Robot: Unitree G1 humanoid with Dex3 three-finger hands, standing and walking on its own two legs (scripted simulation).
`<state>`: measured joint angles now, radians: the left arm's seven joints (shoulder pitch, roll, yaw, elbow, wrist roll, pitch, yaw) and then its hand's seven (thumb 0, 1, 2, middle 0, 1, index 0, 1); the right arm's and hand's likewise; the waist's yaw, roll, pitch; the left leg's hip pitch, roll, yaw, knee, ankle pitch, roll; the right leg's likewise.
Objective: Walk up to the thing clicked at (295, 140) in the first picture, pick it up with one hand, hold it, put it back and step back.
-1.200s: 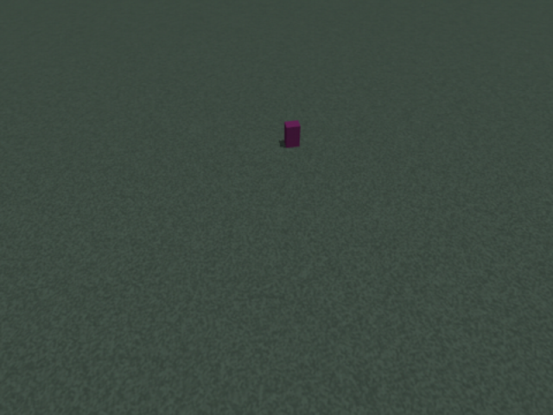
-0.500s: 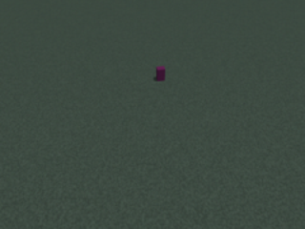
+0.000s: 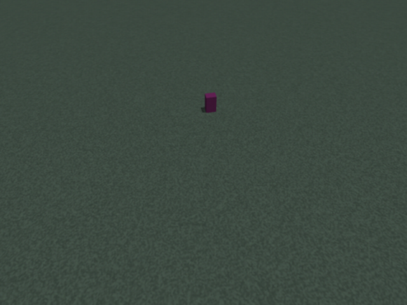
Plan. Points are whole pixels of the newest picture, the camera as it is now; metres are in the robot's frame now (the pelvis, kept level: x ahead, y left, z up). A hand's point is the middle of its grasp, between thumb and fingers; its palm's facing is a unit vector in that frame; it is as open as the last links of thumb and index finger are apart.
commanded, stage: walk up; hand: left
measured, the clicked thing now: (210, 102) +1.65 +0.02 -0.71
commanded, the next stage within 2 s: none
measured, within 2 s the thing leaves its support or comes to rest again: neither
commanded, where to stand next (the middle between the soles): +1.32 -0.15 m, yaw -7 degrees
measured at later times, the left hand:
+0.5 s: hand (124, 280) +0.21 +0.21 -0.14, palm faces -0.06 -0.93 -0.37, open 7.4 cm
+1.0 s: hand (154, 159) +0.57 +0.19 -0.13, palm faces -0.21 -0.90 -0.38, open 7.4 cm
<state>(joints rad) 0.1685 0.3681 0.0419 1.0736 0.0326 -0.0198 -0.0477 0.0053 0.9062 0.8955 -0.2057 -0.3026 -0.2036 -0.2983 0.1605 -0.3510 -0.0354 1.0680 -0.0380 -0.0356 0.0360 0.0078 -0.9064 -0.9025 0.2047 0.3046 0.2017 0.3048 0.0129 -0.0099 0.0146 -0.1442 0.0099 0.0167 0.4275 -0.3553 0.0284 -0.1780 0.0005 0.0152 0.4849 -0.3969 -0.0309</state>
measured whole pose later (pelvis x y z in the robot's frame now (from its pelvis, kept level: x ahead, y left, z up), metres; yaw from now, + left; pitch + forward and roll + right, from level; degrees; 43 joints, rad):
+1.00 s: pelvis +0.43 -0.07 -0.01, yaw -8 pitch -2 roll +1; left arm 0.23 0.45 0.06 0.90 0.01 -0.06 -0.10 0.01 0.91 0.90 -0.20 -0.30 -0.20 -0.30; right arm 0.36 -0.43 -0.06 0.88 -0.01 -0.08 0.07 0.01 -0.90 -0.90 0.21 0.30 0.20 0.31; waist -0.04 -0.01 0.05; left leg -0.07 0.04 0.15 0.45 -0.34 0.00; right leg -0.50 -0.11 -0.01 0.64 -0.13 -0.01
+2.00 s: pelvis +0.88 -0.13 -0.02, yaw -8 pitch -3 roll +0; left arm 0.18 0.40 0.06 0.89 0.01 -0.08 -0.06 0.01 0.91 0.90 -0.20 -0.30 -0.20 -0.30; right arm 0.38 -0.42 -0.05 0.88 -0.01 -0.05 0.04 0.01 -0.91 -0.90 0.21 0.30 0.20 0.30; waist -0.04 0.04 0.09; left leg -0.13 0.06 0.07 0.74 -0.47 0.02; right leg -0.38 -0.03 -0.07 0.58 -0.16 -0.03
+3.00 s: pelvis +1.19 -0.16 -0.02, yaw -7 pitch -3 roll +0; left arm 0.23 0.38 0.02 0.86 0.01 -0.07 -0.02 0.00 0.91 0.90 -0.21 -0.30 -0.20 -0.30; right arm 0.28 -0.42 -0.03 0.89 -0.01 -0.02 0.02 0.01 -0.91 -0.90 0.20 0.30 0.20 0.30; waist 0.01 0.06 0.11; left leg -0.42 0.04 0.00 0.98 -0.45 0.02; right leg -0.31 -0.03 -0.04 0.58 -0.22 -0.02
